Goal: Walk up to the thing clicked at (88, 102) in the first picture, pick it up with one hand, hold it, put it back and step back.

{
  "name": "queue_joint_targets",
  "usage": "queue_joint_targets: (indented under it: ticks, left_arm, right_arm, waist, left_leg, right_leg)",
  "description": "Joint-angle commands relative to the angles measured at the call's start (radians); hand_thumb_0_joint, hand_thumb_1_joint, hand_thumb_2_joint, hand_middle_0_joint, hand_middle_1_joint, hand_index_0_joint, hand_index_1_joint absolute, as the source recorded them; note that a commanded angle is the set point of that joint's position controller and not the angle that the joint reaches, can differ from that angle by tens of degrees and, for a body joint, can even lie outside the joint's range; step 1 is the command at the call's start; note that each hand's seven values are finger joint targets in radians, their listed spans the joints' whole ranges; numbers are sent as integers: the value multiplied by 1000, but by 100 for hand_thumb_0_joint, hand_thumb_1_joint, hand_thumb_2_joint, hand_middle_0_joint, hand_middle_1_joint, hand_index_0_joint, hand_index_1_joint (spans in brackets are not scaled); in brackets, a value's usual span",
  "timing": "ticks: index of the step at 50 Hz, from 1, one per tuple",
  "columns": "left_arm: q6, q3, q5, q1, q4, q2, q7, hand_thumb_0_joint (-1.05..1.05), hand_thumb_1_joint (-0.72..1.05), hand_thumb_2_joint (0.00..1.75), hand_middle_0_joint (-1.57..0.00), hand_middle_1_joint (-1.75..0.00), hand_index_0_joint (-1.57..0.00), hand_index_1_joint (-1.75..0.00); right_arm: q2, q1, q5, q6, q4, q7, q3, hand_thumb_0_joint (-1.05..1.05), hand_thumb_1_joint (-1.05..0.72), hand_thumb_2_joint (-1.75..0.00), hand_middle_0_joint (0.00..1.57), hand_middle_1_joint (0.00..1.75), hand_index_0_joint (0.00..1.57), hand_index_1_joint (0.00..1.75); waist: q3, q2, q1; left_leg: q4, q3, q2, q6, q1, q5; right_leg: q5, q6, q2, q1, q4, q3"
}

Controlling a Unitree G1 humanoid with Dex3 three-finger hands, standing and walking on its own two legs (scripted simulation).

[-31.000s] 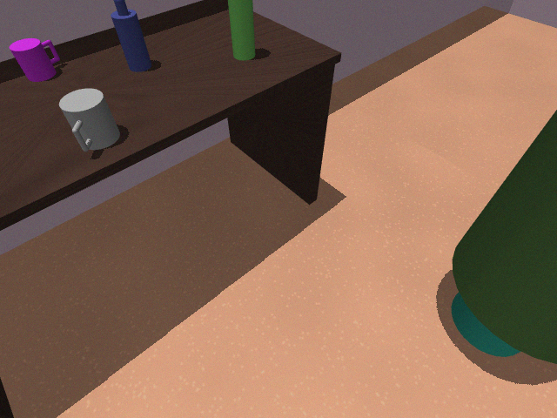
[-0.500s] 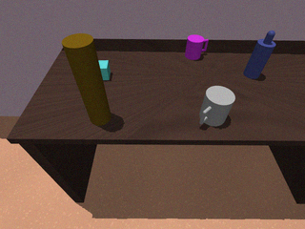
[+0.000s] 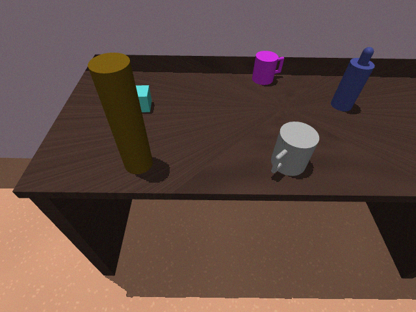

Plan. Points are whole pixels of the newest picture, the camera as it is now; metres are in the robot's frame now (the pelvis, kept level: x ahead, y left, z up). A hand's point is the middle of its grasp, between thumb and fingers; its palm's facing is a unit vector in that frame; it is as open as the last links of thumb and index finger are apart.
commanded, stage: home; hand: right
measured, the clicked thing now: (289, 152) +0.47 -0.19 +0.01
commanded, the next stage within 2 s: stand in 0.88 s
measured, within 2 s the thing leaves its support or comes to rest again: neither
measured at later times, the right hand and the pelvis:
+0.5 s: hand out of the picture +0.08 -0.25 -0.15, palm faces -0.04 +0.94 -0.35, open 17.6 cm; pelvis +0.01 +0.01 +0.00, yaw +0 degrees
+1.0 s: hand out of the picture +0.10 -0.25 -0.15, palm faces -0.04 +0.94 -0.35, open 17.6 cm; pelvis +0.02 +0.01 +0.00, yaw +1 degrees
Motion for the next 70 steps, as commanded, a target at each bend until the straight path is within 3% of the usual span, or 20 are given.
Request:
queue_joint_targets:
  ticks: [1,6,10,18,25,27,31,34,39,49,51,52,55,60,65,67,70]
  left_arm:
    - [-20,42,3,-43,-43,214,9,0,90,90,-20,-30,-20,-30]
    - [-26,41,5,-54,-38,217,11,0,90,90,-20,-30,-20,-30]
    - [-21,43,4,-66,-34,208,10,0,90,90,-20,-30,-20,-30]
    - [-23,45,5,-77,-30,210,10,0,90,90,-20,-30,-20,-30]
    - [-18,46,4,-80,-29,207,9,0,90,90,-20,-30,-20,-30]
    - [-19,48,5,-71,-30,209,9,0,90,90,-20,-30,-20,-30]
    - [-18,46,3,-74,-27,210,11,0,90,90,-20,-30,-20,-30]
    - [-20,47,3,-71,-31,213,11,0,90,90,-20,-30,-20,-30]
    - [-25,46,2,-69,-35,210,15,0,90,90,-20,-30,-20,-30]
    - [-22,50,1,-73,-34,212,15,0,90,90,-20,-30,-20,-30]
    - [-21,51,2,-73,-35,212,13,0,90,90,-20,-30,-20,-30]
    - [-20,53,2,-69,-37,213,13,0,90,90,-20,-30,-20,-30]
    - [-20,53,3,-78,-41,208,12,0,90,90,-20,-30,-20,-30]
    - [-24,55,3,-77,-44,213,13,0,90,90,-20,-30,-20,-30]
    - [-25,52,2,-69,-45,203,14,0,90,90,-20,-30,-20,-30]
    - [-24,55,2,-74,-45,214,15,0,90,90,-20,-30,-20,-30]
    - [-22,55,1,-75,-45,212,15,0,90,90,-20,-30,-20,-30]
  right_arm:
    - [-214,-36,-1,-19,-43,-16,-37,0,60,-2,5,4,5,4]
    - [-213,-54,2,-22,-44,-17,-39,0,60,-3,5,4,5,4]
    - [-216,-58,-1,-20,-35,-14,-39,0,61,-2,5,4,5,4]
    - [-215,-79,0,-22,-33,-14,-46,0,60,-2,5,4,5,4]
    - [-217,-75,-3,-20,-25,-13,-49,0,61,-2,5,4,5,4]
    - [-217,-81,-1,-22,-27,-13,-49,0,59,-3,5,4,5,4]
    - [-214,-78,1,-20,-20,-14,-52,0,60,-2,5,4,5,4]
    - [-212,-82,1,-18,-22,-12,-52,0,59,-3,5,4,5,4]
    - [-211,-80,4,-19,-22,-14,-51,0,57,-4,5,5,5,5]
    - [-205,-80,1,-13,-19,-11,-49,0,59,-3,5,4,5,4]
    - [-205,-79,0,-14,-19,-11,-49,0,43,-19,20,20,20,20]
    - [-205,-82,1,-14,-23,-11,-50,0,35,-27,20,28,20,28]
    - [-206,-87,1,-16,-26,-11,-53,0,11,-51,20,30,20,30]
    - [-204,-79,2,-18,-30,-11,-52,0,-29,-90,20,30,20,30]
    - [-209,-82,4,-20,-28,-13,-52,0,-69,-90,20,30,20,30]
    - [-206,-77,4,-17,-28,-15,-54,0,-85,-90,20,30,20,30]
    - [-205,-74,2,-17,-27,-15,-52,0,-90,-90,20,30,20,30]
  waist:
    - [-22,11,-5]
    - [-57,-12,-7]
    - [-29,15,-7]
    - [-67,-3,-5]
    - [-37,16,-10]
    - [-68,14,-5]
    - [-49,-3,-9]
    - [-62,-9,-6]
    - [-97,-13,-11]
    - [-58,-2,-10]
    - [-48,6,-10]
    - [-53,8,-8]
    - [-50,-2,-9]
    - [-78,-3,-11]
    - [-97,-4,-8]
    - [-92,-20,-10]
    - [-91,-10,-9]
  left_leg:
    - [-94,-68,65,60,-3,-23]
    - [-82,-66,74,60,38,87]
    - [-114,-71,74,59,2,13]
    - [-110,-70,76,59,27,80]
    - [-145,-80,77,59,0,-24]
    - [-130,-77,80,60,23,69]
    - [-132,-75,71,58,24,17]
    - [-123,-74,73,59,37,62]
    - [-92,-64,81,60,78,197]
    - [-117,-64,72,54,48,118]
    - [-127,-64,69,54,30,87]
    - [-130,-64,71,55,36,77]
    - [-133,-71,74,56,37,79]
    - [-116,-66,77,60,51,153]
    - [-105,-66,80,57,80,216]
    - [-109,-65,77,57,74,190]
    - [-109,-61,79,59,65,205]
  right_leg:
    - [-11,-28,-96,-31,-118,97]
    - [90,-21,-106,-5,-115,92]
    - [27,-17,-101,-2,-122,85]
    - [76,-17,-110,30,-119,77]
    - [13,-19,-106,13,-119,75]
    - [85,-19,-114,37,-111,76]
    - [29,-19,-110,9,-127,72]
    - [56,-23,-115,18,-128,73]
    - [189,-18,-124,44,-118,70]
    - [108,-17,-121,36,-142,70]
    - [98,-18,-120,41,-142,69]
    - [76,-19,-118,33,-139,65]
    - [65,-23,-118,27,-140,67]
    - [150,-20,-125,61,-130,65]
    - [203,-17,-126,65,-126,59]
    - [178,-18,-125,64,-126,57]
    - [197,-18,-130,80,-122,59]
